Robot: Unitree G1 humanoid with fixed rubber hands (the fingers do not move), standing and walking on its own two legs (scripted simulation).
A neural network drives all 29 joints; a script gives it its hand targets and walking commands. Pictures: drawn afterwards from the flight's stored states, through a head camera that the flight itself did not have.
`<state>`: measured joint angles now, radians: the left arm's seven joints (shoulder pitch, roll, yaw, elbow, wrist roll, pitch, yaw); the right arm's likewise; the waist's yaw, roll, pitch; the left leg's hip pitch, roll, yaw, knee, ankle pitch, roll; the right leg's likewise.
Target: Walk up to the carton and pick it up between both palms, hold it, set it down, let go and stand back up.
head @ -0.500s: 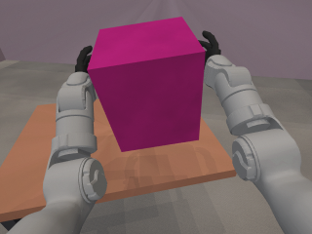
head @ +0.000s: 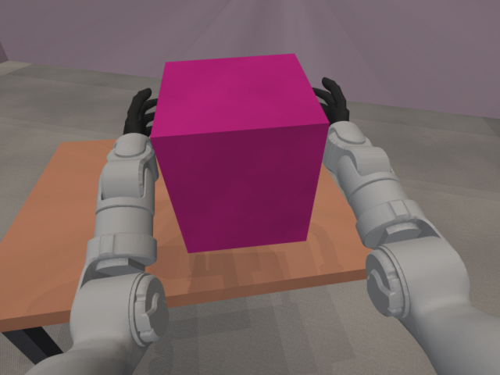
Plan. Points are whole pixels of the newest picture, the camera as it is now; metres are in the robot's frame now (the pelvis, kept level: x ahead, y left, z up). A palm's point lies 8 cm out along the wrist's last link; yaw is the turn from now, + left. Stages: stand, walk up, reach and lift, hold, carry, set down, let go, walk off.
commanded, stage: set down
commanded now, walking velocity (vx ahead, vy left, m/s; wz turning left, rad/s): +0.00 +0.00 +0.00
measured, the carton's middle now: (239, 156) +0.42 +0.00 +0.20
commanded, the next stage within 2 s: none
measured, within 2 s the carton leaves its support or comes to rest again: neither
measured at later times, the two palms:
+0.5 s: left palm (145, 154) +0.42 +0.15 +0.21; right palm (328, 144) +0.41 -0.15 +0.22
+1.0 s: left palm (154, 165) +0.43 +0.14 +0.18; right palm (328, 158) +0.42 -0.16 +0.19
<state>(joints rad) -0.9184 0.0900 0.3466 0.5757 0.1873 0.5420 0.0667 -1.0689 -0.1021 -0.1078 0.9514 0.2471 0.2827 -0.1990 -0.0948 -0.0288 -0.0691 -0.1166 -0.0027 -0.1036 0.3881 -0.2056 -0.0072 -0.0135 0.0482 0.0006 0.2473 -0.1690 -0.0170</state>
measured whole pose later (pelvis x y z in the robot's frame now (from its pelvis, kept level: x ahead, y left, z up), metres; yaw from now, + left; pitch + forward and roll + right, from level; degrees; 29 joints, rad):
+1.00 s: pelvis +0.01 +0.00 +0.00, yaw -2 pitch -1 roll -1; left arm -0.93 0.05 0.43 0.83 0.23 0.33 0.07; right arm -1.02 -0.05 -0.31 1.10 0.00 0.12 -0.13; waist -0.04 -0.02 -0.06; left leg -0.13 0.00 -0.04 0.32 -0.18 0.00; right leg -0.07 0.03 0.02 0.25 -0.17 -0.02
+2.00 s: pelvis +0.01 +0.00 +0.00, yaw -3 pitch +5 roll +0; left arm -0.87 0.01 0.46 0.91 0.28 0.14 0.05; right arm -0.88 0.05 -0.54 0.99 -0.26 -0.01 -0.06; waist 0.00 -0.04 -0.06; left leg -0.21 0.01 0.00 0.30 -0.16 0.00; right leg -0.17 0.02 0.00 0.25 -0.16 -0.01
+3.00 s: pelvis +0.01 +0.01 +0.00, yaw -4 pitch +4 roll +0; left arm -0.81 -0.07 0.56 0.80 0.40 0.09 -0.01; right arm -0.79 0.12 -0.64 0.86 -0.39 -0.08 0.00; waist 0.00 -0.04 0.00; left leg -0.18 0.00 0.05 0.28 -0.16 0.01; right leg -0.16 0.01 -0.02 0.26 -0.16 0.00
